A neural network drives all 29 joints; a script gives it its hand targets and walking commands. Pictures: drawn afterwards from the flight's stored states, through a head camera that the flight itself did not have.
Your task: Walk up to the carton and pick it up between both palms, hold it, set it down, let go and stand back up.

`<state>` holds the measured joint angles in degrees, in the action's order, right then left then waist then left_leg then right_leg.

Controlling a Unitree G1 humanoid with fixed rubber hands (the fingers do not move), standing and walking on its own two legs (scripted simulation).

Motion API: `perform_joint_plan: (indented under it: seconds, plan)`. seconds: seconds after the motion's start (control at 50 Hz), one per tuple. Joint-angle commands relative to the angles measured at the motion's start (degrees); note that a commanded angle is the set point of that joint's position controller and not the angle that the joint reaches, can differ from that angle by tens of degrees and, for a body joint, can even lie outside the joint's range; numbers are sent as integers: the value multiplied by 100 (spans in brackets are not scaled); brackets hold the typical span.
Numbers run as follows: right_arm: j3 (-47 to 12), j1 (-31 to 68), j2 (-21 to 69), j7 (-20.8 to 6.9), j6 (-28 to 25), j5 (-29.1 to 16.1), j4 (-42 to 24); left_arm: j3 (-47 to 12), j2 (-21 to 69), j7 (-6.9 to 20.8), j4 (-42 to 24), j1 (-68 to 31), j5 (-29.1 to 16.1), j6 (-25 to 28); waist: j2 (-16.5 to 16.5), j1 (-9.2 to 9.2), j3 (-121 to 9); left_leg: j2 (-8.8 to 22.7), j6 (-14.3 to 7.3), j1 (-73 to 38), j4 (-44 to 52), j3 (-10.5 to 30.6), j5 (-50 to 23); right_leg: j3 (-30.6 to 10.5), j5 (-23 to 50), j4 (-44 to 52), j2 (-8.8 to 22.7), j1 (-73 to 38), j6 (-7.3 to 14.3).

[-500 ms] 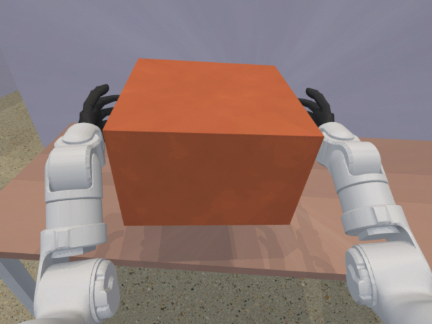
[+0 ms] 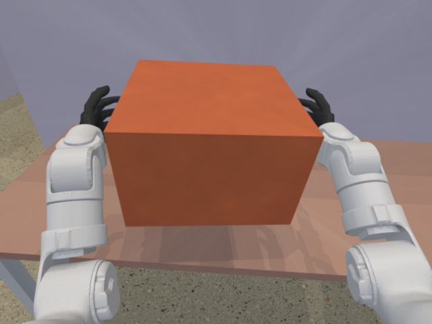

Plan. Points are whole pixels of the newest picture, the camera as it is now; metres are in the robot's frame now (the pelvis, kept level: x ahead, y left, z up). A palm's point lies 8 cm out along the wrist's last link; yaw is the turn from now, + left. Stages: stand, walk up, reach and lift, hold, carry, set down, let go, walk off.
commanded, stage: hold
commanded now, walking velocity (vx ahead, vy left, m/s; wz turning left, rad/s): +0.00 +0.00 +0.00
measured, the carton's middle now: (209, 136) +0.42 +0.00 +0.21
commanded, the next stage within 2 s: none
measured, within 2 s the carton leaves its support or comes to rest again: neither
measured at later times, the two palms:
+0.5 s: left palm (96, 131) +0.36 +0.19 +0.26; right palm (321, 132) +0.36 -0.20 +0.25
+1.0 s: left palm (92, 131) +0.36 +0.19 +0.26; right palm (319, 132) +0.36 -0.20 +0.24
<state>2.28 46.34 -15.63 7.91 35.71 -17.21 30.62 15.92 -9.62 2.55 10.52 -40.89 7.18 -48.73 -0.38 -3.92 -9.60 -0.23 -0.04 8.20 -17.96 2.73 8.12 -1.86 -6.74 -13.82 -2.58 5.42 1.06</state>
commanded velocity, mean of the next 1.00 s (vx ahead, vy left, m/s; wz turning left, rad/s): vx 0.00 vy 0.00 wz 0.00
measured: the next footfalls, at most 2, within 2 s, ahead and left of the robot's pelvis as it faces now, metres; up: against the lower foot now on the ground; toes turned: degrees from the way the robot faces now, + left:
none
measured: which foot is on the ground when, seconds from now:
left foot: down 0.00-1.00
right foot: down 0.00-1.00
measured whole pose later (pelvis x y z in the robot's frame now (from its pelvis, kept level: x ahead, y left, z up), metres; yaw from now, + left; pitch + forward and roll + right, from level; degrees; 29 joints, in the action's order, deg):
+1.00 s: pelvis +0.00 +0.00 +0.00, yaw +0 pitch -2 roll -1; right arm 3.6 46.0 -14.6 8.0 36.2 -16.5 30.3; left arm 16.4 -9.7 3.1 11.1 -41.7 7.8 -49.1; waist -0.6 -4.1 -8.6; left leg -0.3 0.0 7.5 -17.7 2.9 8.0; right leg -1.6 -6.8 -13.8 -2.5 4.7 1.1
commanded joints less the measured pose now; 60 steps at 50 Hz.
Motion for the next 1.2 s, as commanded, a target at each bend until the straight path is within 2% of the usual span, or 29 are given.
perform_joint_plan:
  seconds: [0.0, 0.04, 0.08, 0.1, 0.12, 0.18, 0.24, 0.28, 0.3, 0.32, 0.34, 0.42, 0.44, 0.5, 0.52, 0.54, 0.62, 0.7, 0.74, 0.84, 0.88, 0.94, 1.0, 1.02, 1.08, 1.12, 1.14, 1.16, 1.18]
  plan:
    - [-1436, 4870, 2915, -1016, -459, -879, -1908, -2041, 2834, 850, -857, -4051, -912, 373, 122, 62, -1659, -73, 49, -448, 140, -125, -988, 14, 937, 49, -21, -656, -108]
    - [-1513, 4790, 3042, -986, -427, -899, -1819, -1970, 2741, 892, -1033, -4214, -899, 403, 21, 53, -1744, -93, 35, -520, 139, -137, -1048, 26, 1025, 25, -27, -765, -152]
    - [-1622, 4860, 3220, -937, -485, -988, -2350, -2211, 2826, 927, -1356, -4313, -1128, 467, 49, -55, -2222, -131, 43, -593, 18, -130, -1346, 6, 1632, -77, -24, -1030, -195]
    - [-1733, 5006, 3242, -924, -484, -1087, -2523, -2258, 2764, 886, -1536, -4427, -1176, 510, 124, 25, -2446, -152, 80, -605, -62, -96, -1550, 17, 1818, -148, -43, -1121, -213]
    - [-1629, 4804, 3094, -925, -439, -1113, -2424, -2333, 2809, 837, -1608, -4364, -1196, 497, 266, -63, -2364, -129, 161, -717, -57, -68, -1628, 30, 1826, -162, -77, -998, -191]
    - [-1454, 4703, 2968, -916, -373, -805, -2017, -1905, 2658, 937, -811, -3965, -890, 366, -78, -64, -1671, -117, -10, -451, 180, -146, -823, 0, 1126, 61, 3, -818, -187]
    - [-1346, 4835, 3050, -941, -417, -748, -1942, -2104, 2835, 1019, -927, -4255, -964, 411, 155, -101, -1569, -88, 45, -291, 301, -150, -486, -1, 690, 60, 16, -735, -103]
    - [-1382, 4943, 3108, -927, -489, -810, -2280, -2383, 3000, 987, -1097, -4336, -1157, 485, 367, -214, -2016, -83, 123, -426, 117, -111, -941, -5, 1071, -20, -15, -834, -89]
    - [-1491, 4965, 3108, -950, -523, -943, -2383, -2502, 3079, 901, -1516, -4498, -1214, 543, 543, -133, -2324, -67, 204, -623, 33, -65, -1383, 32, 1241, -110, -70, -848, -62]
    - [-1559, 5057, 3085, -958, -528, -968, -2471, -2436, 2962, 847, -1412, -4469, -1240, 533, 337, -57, -2312, -89, 154, -643, -26, -84, -1469, 42, 1272, -72, -67, -833, -107]
    - [-1521, 4917, 2997, -970, -498, -971, -2324, -2404, 2966, 811, -1334, -4355, -1190, 514, 409, -78, -2197, -72, 172, -713, 9, -60, -1449, 60, 1185, -63, -80, -735, -87]
    - [-1337, 4701, 2955, -1048, -384, -777, -1580, -2042, 2804, 924, -810, -4274, -901, 378, 215, -62, -1521, -31, 61, -360, 289, -142, -641, 5, 537, 60, -5, -607, -67]
    - [-1426, 4921, 2972, -1074, -431, -792, -1692, -1955, 2814, 920, -771, -4259, -884, 377, 163, 108, -1710, -38, 27, -365, 284, -161, -640, -9, 495, 52, -3, -710, -71]
    - [-1648, 5153, 3142, -1053, -544, -961, -2199, -2158, 2892, 826, -1070, -4349, -1096, 478, 126, 171, -2286, -79, 25, -578, 25, -110, -1305, 9, 1145, -49, -55, -858, -105]
    - [-1686, 4995, 3187, -999, -550, -1044, -2460, -2394, 2926, 797, -1391, -4319, -1244, 510, 199, -11, -2508, -110, 78, -712, -72, -94, -1585, 1, 1569, -114, -80, -934, -141]
    - [-1749, 5185, 3177, -954, -527, -1102, -2572, -2203, 2874, 788, -1145, -4154, -1150, 461, 31, 141, -2405, -139, 15, -705, -123, -91, -1643, -2, 1705, -87, -74, -886, -186]
    - [-1618, 4713, 3048, -890, -404, -987, -2241, -2031, 2756, 899, -1099, -3971, -968, 401, -55, 8, -1969, -131, 14, -604, 60, -134, -1272, -14, 1598, -35, -28, -884, -212]
    - [-1564, 4458, 3000, -884, -304, -961, -1900, -1890, 2626, 1034, -1165, -3991, -850, 331, 28, -62, -1577, -138, 71, -584, 146, -155, -1221, -24, 1559, -8, 7, -955, -194]
    - [-1629, 4729, 3016, -885, -381, -1037, -2355, -2087, 2707, 1025, -1410, -4075, -980, 335, 153, -27, -2013, -132, 113, -600, 58, -131, -1364, -3, 1620, -77, -28, -1061, -180]
    - [-1520, 4769, 3087, -949, -440, -981, -2444, -2437, 2913, 891, -1647, -4416, -1225, 432, 397, -130, -2183, -105, 197, -723, 40, -108, -1287, 19, 1275, -48, -37, -772, -116]
    - [-1486, 4768, 3032, -946, -402, -907, -2192, -2280, 2856, 874, -1175, -4207, -1093, 435, 261, -38, -1890, -89, 113, -646, 114, -94, -1079, 16, 1127, 5, -25, -644, -120]
    - [-1300, 4715, 2942, -947, -386, -760, -1877, -2215, 2878, 957, -884, -4319, -1003, 425, 291, -154, -1540, -43, 91, -404, 293, -104, -516, -2, 592, 79, 27, -567, -84]
    - [-1404, 5217, 3018, -1025, -479, -723, -1914, -1909, 2829, 983, -434, -4233, -891, 401, -24, 129, -1668, -50, -54, -331, 274, -155, -453, -2, 429, 109, 25, -631, -88]
    - [-1346, 5104, 3080, -1005, -497, -727, -1951, -2054, 2860, 979, -630, -4349, -1010, 476, -2, -46, -1858, -64, -39, -409, 212, -147, -600, -5, 699, 60, 11, -646, -111]
    - [-1683, 5063, 3092, -941, -531, -1088, -2468, -2253, 2889, 860, -1256, -4261, -1149, 504, 200, 33, -2613, -114, 74, -776, -109, -91, -1625, 2, 1701, -131, -78, -990, -152]
    - [-1649, 5126, 2976, -933, -507, -1021, -2483, -2110, 2838, 818, -1027, -4096, -1077, 453, 63, 104, -2409, -121, 42, -640, -41, -113, -1367, 19, 1332, -26, -63, -819, -167]
    - [-1488, 4709, 2933, -954, -451, -962, -2120, -2183, 2875, 810, -1187, -4151, -1069, 460, 167, -87, -2149, -69, 97, -654, 43, -96, -1313, 49, 1249, -36, -91, -730, -115]
    - [-1490, 4718, 2899, -990, -444, -941, -2084, -2169, 2827, 821, -1215, -4151, -1053, 444, 183, -43, -1996, -52, 96, -617, 80, -117, -1242, 52, 1063, -5, -92, -682, -76]
    - [-1354, 4520, 2808, -997, -412, -896, -1882, -2216, 2819, 852, -1122, -4072, -1040, 392, 227, -155, -1654, -36, 128, -593, 113, -110, -1174, 35, 1041, 35, -69, -643, -38]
